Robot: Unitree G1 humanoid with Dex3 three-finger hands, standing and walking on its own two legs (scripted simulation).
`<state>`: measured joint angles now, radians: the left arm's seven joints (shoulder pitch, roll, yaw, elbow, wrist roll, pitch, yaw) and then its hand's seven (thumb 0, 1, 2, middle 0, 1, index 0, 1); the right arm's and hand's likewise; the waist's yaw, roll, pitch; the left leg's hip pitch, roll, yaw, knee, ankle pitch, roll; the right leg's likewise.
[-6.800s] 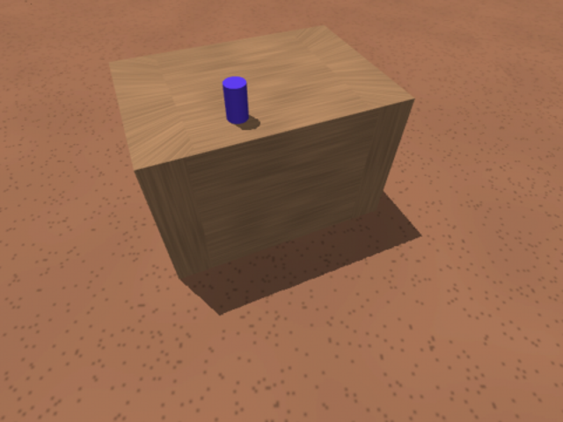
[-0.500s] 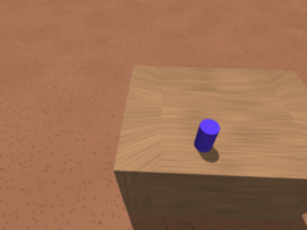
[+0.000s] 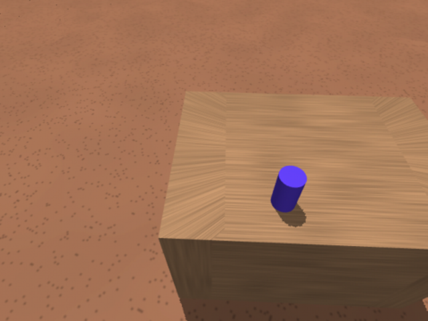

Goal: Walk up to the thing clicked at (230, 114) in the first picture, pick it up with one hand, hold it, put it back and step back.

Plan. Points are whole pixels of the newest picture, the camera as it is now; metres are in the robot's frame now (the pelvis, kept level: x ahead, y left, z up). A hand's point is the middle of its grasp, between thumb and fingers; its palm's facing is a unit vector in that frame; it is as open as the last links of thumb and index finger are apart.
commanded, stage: go down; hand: right
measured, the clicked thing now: (287, 189) +0.47 -0.19 -0.12
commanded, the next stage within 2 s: none
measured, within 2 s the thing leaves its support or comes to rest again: neither
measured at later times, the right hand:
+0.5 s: hand (341, 319) +0.17 -0.26 -0.15, palm faces +0.07 +0.95 -0.31, open 14.7 cm
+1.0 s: hand (350, 311) +0.18 -0.28 -0.14, palm faces +0.10 +0.95 -0.30, open 17.2 cm
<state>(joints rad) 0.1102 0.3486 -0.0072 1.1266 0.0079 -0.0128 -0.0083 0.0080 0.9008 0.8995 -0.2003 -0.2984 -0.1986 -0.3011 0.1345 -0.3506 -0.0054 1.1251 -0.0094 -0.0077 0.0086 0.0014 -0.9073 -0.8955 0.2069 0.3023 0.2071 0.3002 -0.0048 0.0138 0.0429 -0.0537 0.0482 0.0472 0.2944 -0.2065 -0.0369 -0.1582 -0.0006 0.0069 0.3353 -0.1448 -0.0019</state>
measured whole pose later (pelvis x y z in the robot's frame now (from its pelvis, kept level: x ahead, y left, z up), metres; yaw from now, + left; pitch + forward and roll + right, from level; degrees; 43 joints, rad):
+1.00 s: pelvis +0.02 +0.01 -0.04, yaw +1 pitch +9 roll +1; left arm 0.31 0.27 0.04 0.47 -0.02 -0.10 0.08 -0.01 -0.52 0.04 -0.06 -0.06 -0.06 -0.06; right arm 0.20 -0.41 -0.26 0.52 0.02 0.30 0.15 -0.01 0.47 -0.04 0.06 0.06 0.06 0.05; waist 0.01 0.00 -0.09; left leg -0.47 0.02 0.04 0.76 -0.45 -0.02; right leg -0.58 -0.04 0.02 0.80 -0.39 0.02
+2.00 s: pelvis +0.00 +0.01 -0.06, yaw +0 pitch +10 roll +2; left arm 0.37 0.26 0.02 0.36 -0.02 -0.15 0.14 -0.01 -0.53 0.05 -0.06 -0.05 -0.06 -0.06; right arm 0.19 -0.48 -0.39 0.35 0.10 0.28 0.23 -0.01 0.55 -0.05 0.05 0.06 0.06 0.06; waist 0.01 0.00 -0.12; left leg -0.57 0.02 0.06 0.89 -0.49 -0.02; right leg -0.69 -0.03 0.04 0.94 -0.43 0.01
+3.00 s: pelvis -0.01 -0.01 -0.06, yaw +2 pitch +15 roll +3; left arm 0.31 0.26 -0.04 0.41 0.01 -0.16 0.11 -0.01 -0.53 0.05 -0.05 -0.05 -0.06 -0.05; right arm -0.43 -0.79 -0.62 1.11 0.12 -0.17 0.49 -0.02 0.60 -0.04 0.04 0.06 0.06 0.06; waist 0.09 0.04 -0.10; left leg -0.67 0.00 0.03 0.84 -0.43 -0.03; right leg -0.79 -0.05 0.02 0.92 -0.39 0.00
